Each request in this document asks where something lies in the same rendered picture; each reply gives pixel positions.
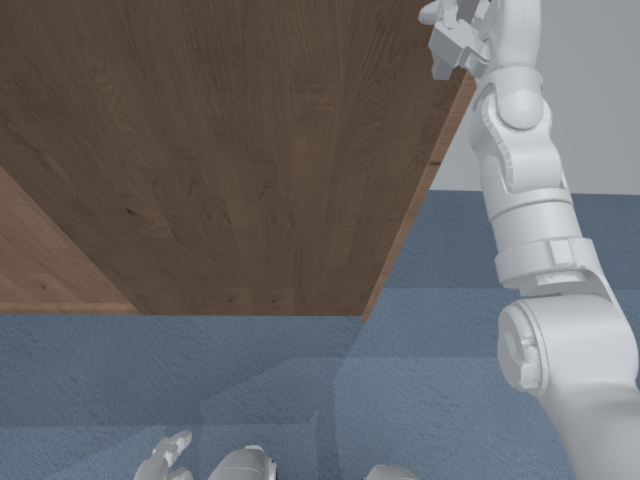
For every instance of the robot right upper arm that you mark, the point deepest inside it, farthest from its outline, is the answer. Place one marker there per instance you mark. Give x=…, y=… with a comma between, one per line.
x=575, y=355

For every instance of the wardrobe door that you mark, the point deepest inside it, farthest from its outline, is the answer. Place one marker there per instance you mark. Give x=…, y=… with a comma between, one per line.
x=224, y=157
x=39, y=263

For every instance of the robot right forearm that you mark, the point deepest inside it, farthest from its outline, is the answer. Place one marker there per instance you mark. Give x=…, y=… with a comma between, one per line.
x=540, y=245

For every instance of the right robot hand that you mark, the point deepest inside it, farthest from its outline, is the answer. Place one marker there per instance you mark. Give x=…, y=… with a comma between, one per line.
x=511, y=31

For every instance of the left robot shin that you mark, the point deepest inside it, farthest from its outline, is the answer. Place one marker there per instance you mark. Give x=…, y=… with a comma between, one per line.
x=254, y=447

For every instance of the handle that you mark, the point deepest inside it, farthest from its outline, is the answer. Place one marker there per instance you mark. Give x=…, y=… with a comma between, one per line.
x=441, y=70

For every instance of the left robot thigh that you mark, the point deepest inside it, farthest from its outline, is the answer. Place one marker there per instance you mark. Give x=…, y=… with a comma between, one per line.
x=245, y=464

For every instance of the left robot hand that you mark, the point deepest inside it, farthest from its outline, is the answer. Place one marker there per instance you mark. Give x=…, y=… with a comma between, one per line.
x=164, y=455

